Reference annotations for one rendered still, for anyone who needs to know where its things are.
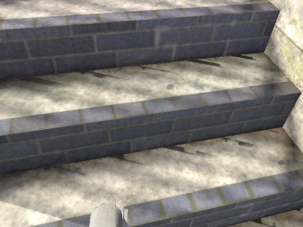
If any left robot thigh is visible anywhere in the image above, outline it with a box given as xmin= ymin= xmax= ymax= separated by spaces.
xmin=89 ymin=203 xmax=128 ymax=227

